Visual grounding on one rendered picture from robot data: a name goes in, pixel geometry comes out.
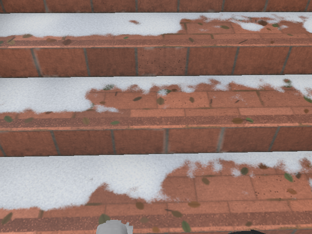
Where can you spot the robot left thigh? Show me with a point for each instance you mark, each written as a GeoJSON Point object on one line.
{"type": "Point", "coordinates": [115, 227]}

